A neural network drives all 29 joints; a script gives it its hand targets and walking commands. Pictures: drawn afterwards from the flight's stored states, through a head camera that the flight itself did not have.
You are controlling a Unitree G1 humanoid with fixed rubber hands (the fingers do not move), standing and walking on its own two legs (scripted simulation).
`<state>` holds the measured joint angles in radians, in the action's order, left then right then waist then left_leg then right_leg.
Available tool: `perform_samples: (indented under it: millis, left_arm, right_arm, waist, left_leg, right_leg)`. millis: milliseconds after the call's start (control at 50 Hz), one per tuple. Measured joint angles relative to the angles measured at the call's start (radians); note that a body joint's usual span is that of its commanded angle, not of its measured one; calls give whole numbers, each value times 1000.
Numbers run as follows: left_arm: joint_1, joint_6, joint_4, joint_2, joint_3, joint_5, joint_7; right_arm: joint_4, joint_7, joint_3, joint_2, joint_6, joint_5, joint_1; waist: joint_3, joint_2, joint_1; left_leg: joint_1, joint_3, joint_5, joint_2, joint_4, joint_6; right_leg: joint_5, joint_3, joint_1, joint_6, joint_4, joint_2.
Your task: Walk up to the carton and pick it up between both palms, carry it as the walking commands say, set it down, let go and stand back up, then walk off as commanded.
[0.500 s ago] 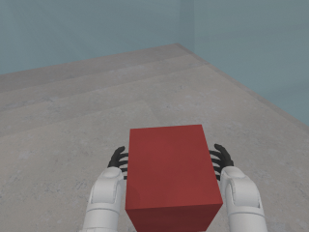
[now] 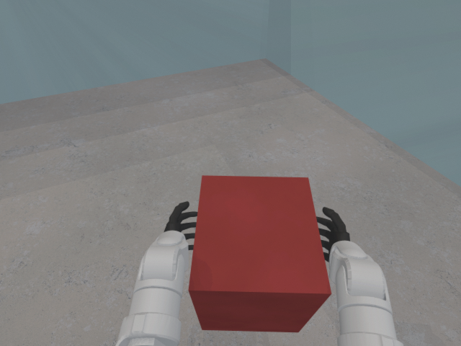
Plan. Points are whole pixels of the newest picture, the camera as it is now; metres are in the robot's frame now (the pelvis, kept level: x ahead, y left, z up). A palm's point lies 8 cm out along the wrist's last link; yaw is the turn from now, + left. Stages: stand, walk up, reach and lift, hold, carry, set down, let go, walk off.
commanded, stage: set down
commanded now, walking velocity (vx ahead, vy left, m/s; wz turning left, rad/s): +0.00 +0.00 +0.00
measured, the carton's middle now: (252, 257) +0.32 +0.00 -0.02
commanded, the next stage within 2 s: none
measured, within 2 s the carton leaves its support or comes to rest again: neither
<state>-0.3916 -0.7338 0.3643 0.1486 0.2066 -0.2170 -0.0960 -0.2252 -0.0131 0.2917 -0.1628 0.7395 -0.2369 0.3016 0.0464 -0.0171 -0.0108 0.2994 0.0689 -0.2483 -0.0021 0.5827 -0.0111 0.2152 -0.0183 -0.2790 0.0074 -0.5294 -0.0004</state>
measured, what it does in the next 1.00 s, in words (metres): stands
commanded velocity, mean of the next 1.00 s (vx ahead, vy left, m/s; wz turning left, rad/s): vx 0.00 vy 0.00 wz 0.00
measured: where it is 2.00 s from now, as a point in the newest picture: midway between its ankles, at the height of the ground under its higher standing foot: outside the picture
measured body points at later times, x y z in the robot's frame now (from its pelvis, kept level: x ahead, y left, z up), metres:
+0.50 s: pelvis +0.02 +0.00 +0.00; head +0.03 +0.00 +0.45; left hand +0.35 +0.14 -0.01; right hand +0.33 -0.15 +0.00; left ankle +0.04 +0.13 -0.73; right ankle +0.04 -0.13 -0.73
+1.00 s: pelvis -0.01 -0.01 -0.04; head +0.16 -0.01 +0.38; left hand +0.35 +0.14 -0.12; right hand +0.34 -0.15 -0.12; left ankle +0.04 +0.13 -0.73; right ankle +0.05 -0.13 -0.73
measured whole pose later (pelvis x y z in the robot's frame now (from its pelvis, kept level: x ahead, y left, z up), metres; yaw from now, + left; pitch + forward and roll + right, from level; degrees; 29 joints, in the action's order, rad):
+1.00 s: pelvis -0.01 -0.01 -0.04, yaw +0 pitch +21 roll -1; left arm -0.49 -0.17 0.57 0.14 0.35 -0.26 -0.05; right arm -0.45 0.01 0.36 -0.19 0.19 -0.32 0.42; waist -0.02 -0.02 -0.01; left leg 0.90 0.07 -0.30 0.01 0.83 -0.03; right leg 0.28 -0.02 -0.90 0.00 -0.81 0.00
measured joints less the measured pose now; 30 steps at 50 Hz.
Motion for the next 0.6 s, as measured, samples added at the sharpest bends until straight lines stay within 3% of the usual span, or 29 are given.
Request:
perform_samples:
  millis: [220, 420, 600]
  left_arm:
    - [0, 52, 67, 0, 15, 0, 4]
    - [0, 165, 166, 1, 61, -39, 51]
    - [0, 288, 207, 8, 87, -39, 57]
  right_arm:
    - [-34, -4, 0, 0, -23, -35, 0]
    - [-151, -29, 31, 0, -151, -78, 0]
    - [-202, -35, 57, 0, -282, -83, 0]
  waist:
    - [-1, 0, 0]
    - [-16, 0, 0]
    - [-52, 0, 0]
  left_leg:
    - [1, 0, -2, 0, -32, 3]
    - [1, 0, -12, 0, -32, 3]
    - [48, 0, -11, 0, -20, 0]
  right_leg:
    - [-1, 0, 2, 0, 37, 0]
    - [9, 0, 2, 0, 38, 0]
    - [11, 0, -50, 0, 17, 0]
